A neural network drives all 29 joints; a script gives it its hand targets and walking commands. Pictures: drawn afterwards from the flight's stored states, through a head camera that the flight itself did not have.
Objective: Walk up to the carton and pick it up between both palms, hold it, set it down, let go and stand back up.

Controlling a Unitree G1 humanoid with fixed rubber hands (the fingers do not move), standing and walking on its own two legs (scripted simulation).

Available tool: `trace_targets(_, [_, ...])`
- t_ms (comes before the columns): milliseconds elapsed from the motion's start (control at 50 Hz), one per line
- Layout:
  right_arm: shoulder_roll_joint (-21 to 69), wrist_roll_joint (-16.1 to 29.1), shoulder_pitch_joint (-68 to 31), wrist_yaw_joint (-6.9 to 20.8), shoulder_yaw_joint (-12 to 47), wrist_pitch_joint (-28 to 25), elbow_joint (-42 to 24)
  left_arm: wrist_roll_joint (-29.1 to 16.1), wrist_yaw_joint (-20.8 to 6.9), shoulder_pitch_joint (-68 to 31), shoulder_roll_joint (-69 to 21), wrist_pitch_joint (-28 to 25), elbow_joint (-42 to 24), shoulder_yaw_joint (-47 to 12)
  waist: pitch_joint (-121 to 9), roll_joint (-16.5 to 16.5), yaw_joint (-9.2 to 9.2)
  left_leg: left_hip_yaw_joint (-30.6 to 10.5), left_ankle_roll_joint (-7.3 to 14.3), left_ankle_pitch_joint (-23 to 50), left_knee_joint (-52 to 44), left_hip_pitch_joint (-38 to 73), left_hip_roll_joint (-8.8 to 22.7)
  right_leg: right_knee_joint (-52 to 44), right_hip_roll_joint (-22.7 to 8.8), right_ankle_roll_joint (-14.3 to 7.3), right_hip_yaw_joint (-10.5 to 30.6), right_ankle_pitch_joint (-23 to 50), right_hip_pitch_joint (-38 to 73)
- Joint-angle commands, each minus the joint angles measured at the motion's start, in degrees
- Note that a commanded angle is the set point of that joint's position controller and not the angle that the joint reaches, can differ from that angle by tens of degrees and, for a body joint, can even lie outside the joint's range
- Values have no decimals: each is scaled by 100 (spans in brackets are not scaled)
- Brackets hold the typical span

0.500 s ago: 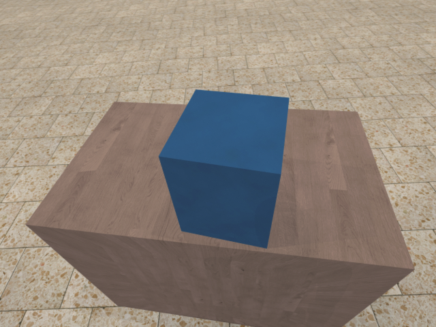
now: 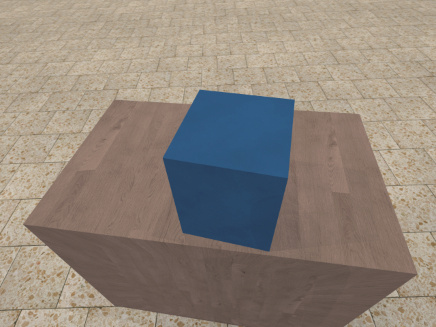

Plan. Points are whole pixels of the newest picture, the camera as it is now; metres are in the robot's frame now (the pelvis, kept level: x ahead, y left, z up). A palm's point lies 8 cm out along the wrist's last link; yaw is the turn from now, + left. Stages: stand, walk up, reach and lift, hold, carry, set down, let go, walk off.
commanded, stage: stand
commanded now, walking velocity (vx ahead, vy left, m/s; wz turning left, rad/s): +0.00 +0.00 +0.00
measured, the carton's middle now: (234, 171) +0.43 -0.01 +0.05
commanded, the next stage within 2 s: none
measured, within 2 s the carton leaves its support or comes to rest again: neither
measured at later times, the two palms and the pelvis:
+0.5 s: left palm out of the picture -0.03 +0.20 -0.15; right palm out of the picture -0.04 -0.18 -0.15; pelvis +0.01 +0.01 +0.00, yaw +0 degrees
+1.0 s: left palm out of the picture -0.02 +0.21 -0.15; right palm out of the picture -0.02 -0.17 -0.15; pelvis +0.02 +0.02 +0.00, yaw +0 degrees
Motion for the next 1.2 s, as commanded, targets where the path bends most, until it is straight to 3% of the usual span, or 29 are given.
trace_targets(0, [-592, 7, 489, -46, -115, -46, -57, 20, 47, 374, 515, -50, -86, 97, 335, -99, -62, -679, 169, 1021, -610, -142, 692, -396, -228, -254, 251, 890, -248])
trace_targets(20, [-511, -49, 499, -6, -93, -66, -113, 16, 16, 320, 795, -36, -55, 182, 275, -454, -57, -827, 159, 1151, -634, -221, 703, -278, -237, -222, 210, 975, -91])
trace_targets(80, [-543, 14, 485, -24, -118, -47, -38, -71, -17, 645, 268, -19, 46, 59, 531, -47, 94, -749, 164, 755, -665, -402, 705, -390, -247, -292, 272, 870, -149])
trace_targets(100, [-187, 6, 645, -19, -36, -8, -51, 17, -20, 481, 319, -14, 6, 56, 690, -219, -82, -802, 158, 808, -807, -480, 638, -335, -299, -310, 297, 702, -216])
trace_targets(160, [-303, -39, 550, -10, -53, -63, -90, -28, 40, 495, 616, 11, 101, 117, 639, 135, -52, -718, 126, 1311, -704, -253, 663, -337, -279, -251, 278, 916, -227])
trace_targets(220, [-606, 32, 798, -39, -91, -74, 48, -28, 0, 364, 569, 29, -35, 98, 582, -212, -60, -790, 50, 954, -794, -346, 662, -328, -238, -190, 176, 854, -184])
trace_targets(260, [-259, -5, 724, -55, -56, -85, -9, -12, 14, 218, 382, 44, -13, 99, 626, 125, -81, -659, 30, 1307, -723, -287, 613, -311, -295, -195, 228, 989, -87])
trace_targets(340, [-298, 33, 821, -60, -24, -103, 48, -94, 32, 538, 225, -32, 64, 94, 397, -500, 24, -746, 191, 1928, -734, -22, 780, -178, -238, -210, 171, 911, -72])
trace_targets(420, [-228, -2, 531, -25, -56, -83, -25, -19, 18, 458, 258, 24, -42, 92, 452, 83, 135, -654, 162, 1598, -625, -251, 594, -314, -324, -276, 239, 962, 110])
trace_targets(500, [-490, 49, 885, -29, -86, -90, 84, -39, 45, 500, 408, 43, -26, 66, 493, -266, -26, -726, 173, 1789, -608, -145, 692, -371, -288, -263, 307, 1085, 12])
trace_targets(600, [-368, -2, 809, -49, -73, -35, 68, -56, 18, 303, 766, 18, -79, 214, 527, -222, -76, -610, 107, 1563, -637, -199, 585, -371, -296, -175, 199, 1044, 94])
trace_targets(620, [-406, -51, 560, -24, -113, -68, 29, -12, 18, 345, 612, 40, -78, 198, 504, 146, 14, -624, 139, 1794, -555, -47, 634, -350, -277, -171, 176, 1129, 8])
trace_targets(640, [-312, 19, 888, -23, -61, -82, 12, -41, 54, 532, 665, 13, 25, 160, 460, -201, -106, -593, 111, 1990, -614, 32, 664, -274, -310, -128, 191, 1163, -53])
trace_targets(700, [-436, -20, 792, -45, -149, -102, 73, 5, 38, 213, 618, -3, -83, 200, 510, -117, -157, -714, 91, 2512, -609, 17, 784, -287, -298, -131, 86, 1058, 32])
trace_targets(740, [-313, 4, 701, -68, -149, -88, 22, -34, 52, 465, 491, -18, 8, 135, 360, 220, -12, -615, 105, 2362, -557, 275, 653, -281, -263, -151, 172, 1070, -38])
trace_targets(760, [-414, 11, 798, -71, -98, -90, 22, -70, 49, 451, 382, 24, 63, 92, 234, -143, -73, -702, 163, 2163, -582, 48, 706, -307, -276, -151, 186, 976, 184])
trace_targets(800, [-145, 18, 746, -90, -67, -92, 33, -74, 25, 379, 650, 34, 12, 172, 557, 91, 17, -673, 109, 2678, -511, -82, 685, -284, -282, -147, 49, 1146, 41])
trace_targets(820, [-263, -8, 415, -93, -95, -89, -28, -63, 43, 414, 561, 26, 24, 195, 524, 68, 115, -662, 161, 2222, -632, -135, 696, -295, -310, -148, 116, 976, 162])
trace_targets(860, [-413, 50, 863, -78, -121, -87, 20, -88, 101, 509, 280, 33, 135, 88, 657, -231, -173, -732, 79, 2049, -669, -70, 756, -177, -275, -52, 135, 1047, -7])
trace_targets(900, [-516, -20, 608, -58, -116, -122, -11, -22, 72, 631, 442, 61, 153, 137, 788, -85, 3, -719, 162, 1876, -546, -252, 679, -378, -314, -115, 189, 1041, 77])
trace_targets(940, [-336, 19, 963, -41, -99, -107, 120, -60, 56, 485, 657, 66, 106, 131, 738, 212, -79, -718, 30, 2107, -666, -270, 641, -202, -345, -111, 189, 1077, 113])
trace_targets(960, [-147, -13, 766, -71, -49, -101, 49, -60, 57, 541, 391, 46, 114, 105, 742, 221, 42, -804, 129, 2182, -630, -280, 660, -162, -337, -142, 61, 945, 70])
trace_targets(1020, [-581, 20, 824, -53, -157, -85, 77, -59, 66, 341, 406, 32, 71, 51, 352, 93, -87, -668, 86, 3202, -505, 351, 749, -75, -234, -97, -29, 958, -7])
trace_targets(1060, [-328, 8, 807, -56, -119, -109, 45, -91, 67, 389, 631, 27, 75, 144, 472, -227, -92, -818, 124, 2965, -461, 134, 877, -212, -265, -83, -47, 1020, 128])
trace_targets(1100, [-223, 43, 932, -68, -89, -90, 107, -76, 35, 381, 611, 41, 96, 167, 586, 5, -110, -753, 35, 2405, -730, 22, 734, -198, -302, -104, 40, 791, -22])
trace_targets(1120, [-298, 32, 1007, -76, -97, -63, 154, -53, 64, 265, 574, 99, 73, 187, 834, -72, -227, -792, -168, 2876, -743, 185, 867, -183, -235, 14, -89, 788, -268])
trace_targets(1140, [-345, -9, 764, -64, -112, -81, -4, -35, 99, 195, 529, 91, 48, 158, 504, 303, -202, -773, -73, 3045, -708, 156, 786, -19, -257, -25, -33, 787, -115])
trace_targets(1160, [-557, -49, 654, -67, -112, -101, -15, -91, 57, 329, 411, 88, 22, 136, 554, 296, 14, -683, -106, 3379, -607, 236, 809, -214, -221, -71, -84, 778, -52])
trace_targets(1180, [-414, 0, 761, -70, -125, -96, 22, -81, 88, 390, 381, 72, 112, 120, 397, 82, -94, -767, -100, 2900, -673, 115, 832, -114, -256, -43, -70, 787, 149])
